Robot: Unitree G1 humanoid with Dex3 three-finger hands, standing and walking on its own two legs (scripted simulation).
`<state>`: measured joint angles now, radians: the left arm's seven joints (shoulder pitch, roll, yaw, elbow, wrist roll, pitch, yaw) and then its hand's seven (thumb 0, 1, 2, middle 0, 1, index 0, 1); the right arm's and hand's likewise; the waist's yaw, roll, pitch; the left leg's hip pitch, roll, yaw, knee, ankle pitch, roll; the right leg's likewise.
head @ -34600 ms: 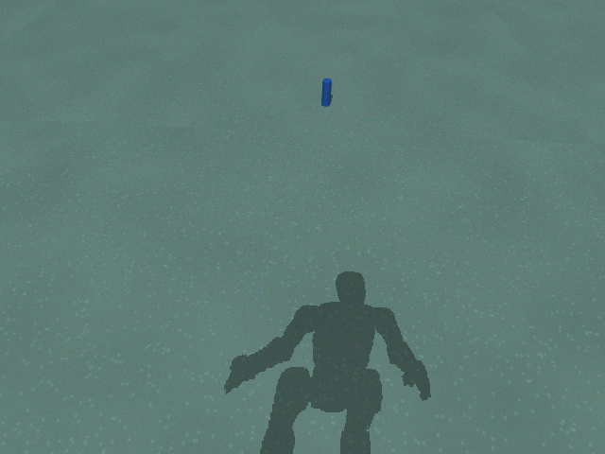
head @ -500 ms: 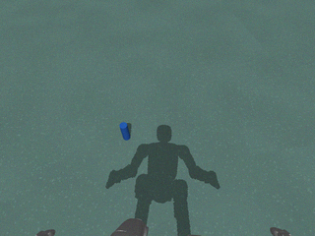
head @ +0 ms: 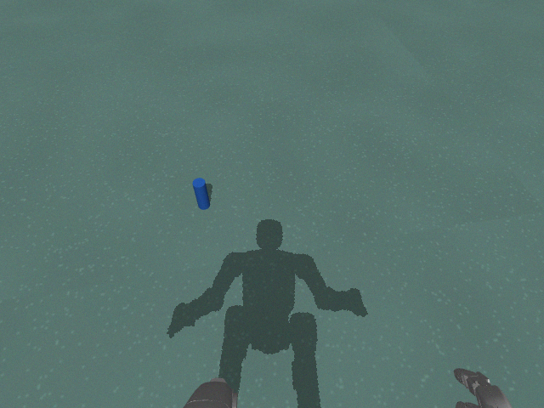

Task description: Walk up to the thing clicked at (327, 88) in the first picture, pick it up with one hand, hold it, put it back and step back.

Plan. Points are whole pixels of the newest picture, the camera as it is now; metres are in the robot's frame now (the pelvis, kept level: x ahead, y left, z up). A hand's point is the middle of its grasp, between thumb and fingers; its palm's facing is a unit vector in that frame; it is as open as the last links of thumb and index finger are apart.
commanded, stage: step back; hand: left
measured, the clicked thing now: (201, 194) +0.99 +0.32 -0.67
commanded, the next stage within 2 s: stand in 0.94 s
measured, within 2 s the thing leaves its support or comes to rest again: neither
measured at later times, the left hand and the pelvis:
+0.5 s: hand out of the picture +0.03 +0.30 -0.13, palm faces +0.07 -0.92 -0.39, open 7.4 cm; pelvis -0.01 +0.02 +0.02, yaw +5 degrees
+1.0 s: hand out of the picture +0.11 +0.28 -0.13, palm faces +0.12 -0.93 -0.35, open 7.4 cm; pelvis +0.03 +0.01 +0.01, yaw +6 degrees
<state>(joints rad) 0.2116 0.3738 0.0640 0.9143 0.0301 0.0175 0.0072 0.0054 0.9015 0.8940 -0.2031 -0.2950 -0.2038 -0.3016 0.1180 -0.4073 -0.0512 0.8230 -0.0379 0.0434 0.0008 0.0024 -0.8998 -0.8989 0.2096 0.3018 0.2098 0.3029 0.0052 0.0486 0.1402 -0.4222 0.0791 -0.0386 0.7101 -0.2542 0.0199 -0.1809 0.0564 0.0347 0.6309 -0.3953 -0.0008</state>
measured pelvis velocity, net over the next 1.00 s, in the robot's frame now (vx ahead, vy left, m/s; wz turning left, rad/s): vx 0.03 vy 0.01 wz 0.10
